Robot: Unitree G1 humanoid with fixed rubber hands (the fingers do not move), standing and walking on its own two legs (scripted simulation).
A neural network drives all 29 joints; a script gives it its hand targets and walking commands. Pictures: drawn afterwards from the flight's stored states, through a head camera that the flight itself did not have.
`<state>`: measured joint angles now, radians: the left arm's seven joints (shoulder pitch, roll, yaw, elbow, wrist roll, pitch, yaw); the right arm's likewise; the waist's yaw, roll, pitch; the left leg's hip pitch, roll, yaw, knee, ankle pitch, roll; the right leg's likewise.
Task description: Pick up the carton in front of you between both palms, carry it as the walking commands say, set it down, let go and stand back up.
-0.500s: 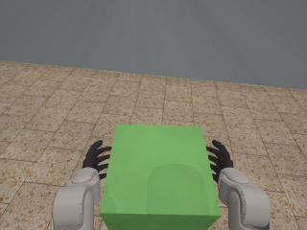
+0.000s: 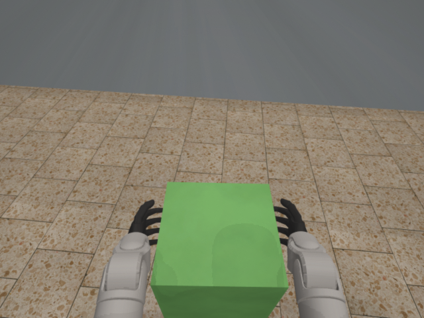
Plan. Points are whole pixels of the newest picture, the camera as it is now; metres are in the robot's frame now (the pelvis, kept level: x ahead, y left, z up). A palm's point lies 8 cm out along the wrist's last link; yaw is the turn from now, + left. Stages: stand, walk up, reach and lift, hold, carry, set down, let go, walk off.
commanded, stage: carry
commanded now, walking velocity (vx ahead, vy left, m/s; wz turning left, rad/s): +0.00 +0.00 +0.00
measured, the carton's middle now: (216, 256) +0.28 +0.00 -0.06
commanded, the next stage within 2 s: hold in 1.18 s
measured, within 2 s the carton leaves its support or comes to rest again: neither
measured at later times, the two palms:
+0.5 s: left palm (140, 248) +0.25 +0.14 +0.04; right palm (307, 247) +0.26 -0.16 +0.04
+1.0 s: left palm (145, 252) +0.25 +0.13 +0.04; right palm (314, 252) +0.25 -0.17 +0.04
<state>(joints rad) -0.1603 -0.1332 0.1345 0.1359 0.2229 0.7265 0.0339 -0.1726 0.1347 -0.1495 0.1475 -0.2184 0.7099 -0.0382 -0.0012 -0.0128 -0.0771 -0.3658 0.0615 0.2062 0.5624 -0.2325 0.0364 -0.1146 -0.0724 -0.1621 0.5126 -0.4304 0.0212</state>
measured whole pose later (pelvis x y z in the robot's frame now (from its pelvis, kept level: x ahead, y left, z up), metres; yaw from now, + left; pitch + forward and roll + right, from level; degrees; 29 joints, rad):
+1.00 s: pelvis -0.04 -0.02 +0.00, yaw +0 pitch +1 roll +0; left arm -0.21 -0.14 0.16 0.14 0.24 0.74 0.02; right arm -0.22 0.14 -0.18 0.15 -0.24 0.73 -0.03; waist 0.00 -0.01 -0.07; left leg -0.39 0.09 0.19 0.51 -0.13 0.01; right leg -0.18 -0.04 -0.17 0.55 -0.39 -0.02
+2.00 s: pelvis -0.06 +0.04 +0.01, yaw -12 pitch -6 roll +0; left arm -0.37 -0.18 0.31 0.34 0.34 0.69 0.00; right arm -0.39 0.19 -0.38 0.42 -0.36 0.61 0.04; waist 0.02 -0.07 0.04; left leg -0.18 -0.03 0.00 0.38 -0.11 0.02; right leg -0.06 -0.01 0.14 0.44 -0.29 0.00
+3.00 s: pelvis -0.11 +0.03 -0.20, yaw -16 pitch +45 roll -5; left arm -0.89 0.01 0.40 0.65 0.26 0.26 0.01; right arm -0.87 0.11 -0.48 0.64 -0.18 0.21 -0.10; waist 0.03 -0.06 -0.19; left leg -1.88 -0.06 -0.14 1.46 -0.36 -0.05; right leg -1.73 0.15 0.07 1.53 -0.58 0.06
